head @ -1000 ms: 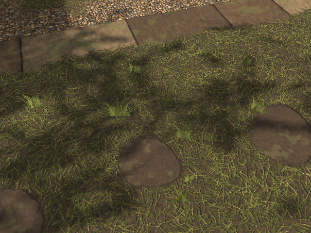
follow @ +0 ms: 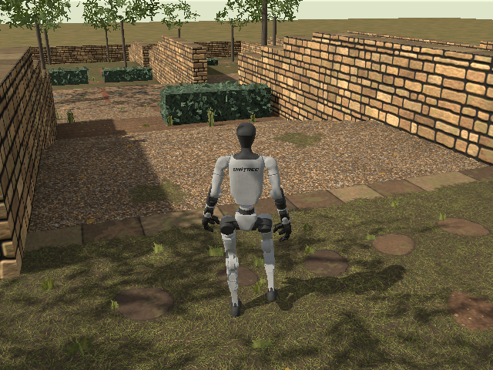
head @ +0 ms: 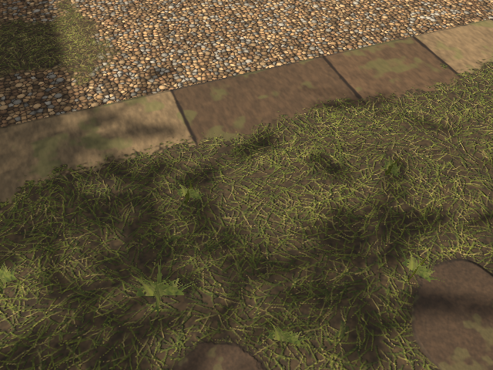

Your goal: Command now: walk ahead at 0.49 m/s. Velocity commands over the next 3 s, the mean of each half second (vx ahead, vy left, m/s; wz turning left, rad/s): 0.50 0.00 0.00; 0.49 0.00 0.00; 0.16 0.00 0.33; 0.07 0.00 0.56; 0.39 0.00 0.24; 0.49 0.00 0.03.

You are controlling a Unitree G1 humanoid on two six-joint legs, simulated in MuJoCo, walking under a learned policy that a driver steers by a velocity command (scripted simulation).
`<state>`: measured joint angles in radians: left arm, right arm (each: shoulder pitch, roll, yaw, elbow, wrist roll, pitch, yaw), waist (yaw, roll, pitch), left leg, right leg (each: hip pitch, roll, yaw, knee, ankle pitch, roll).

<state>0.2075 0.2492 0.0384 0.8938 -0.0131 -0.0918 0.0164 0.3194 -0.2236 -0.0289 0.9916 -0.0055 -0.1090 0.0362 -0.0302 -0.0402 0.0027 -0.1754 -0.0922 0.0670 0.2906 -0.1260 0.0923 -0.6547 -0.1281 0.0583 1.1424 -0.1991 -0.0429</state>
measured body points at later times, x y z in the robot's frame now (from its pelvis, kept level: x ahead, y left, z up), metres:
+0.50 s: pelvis +0.27 -0.08 +0.00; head +0.29 -0.10 +0.45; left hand +0.33 +0.18 -0.12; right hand +0.36 -0.35 -0.14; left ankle +0.27 +0.08 -0.66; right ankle +0.30 -0.16 -0.74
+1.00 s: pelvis +0.55 -0.01 -0.01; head +0.58 +0.00 +0.44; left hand +0.57 +0.25 -0.16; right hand +0.67 -0.27 -0.13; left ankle +0.61 +0.07 -0.74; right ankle +0.43 -0.16 -0.64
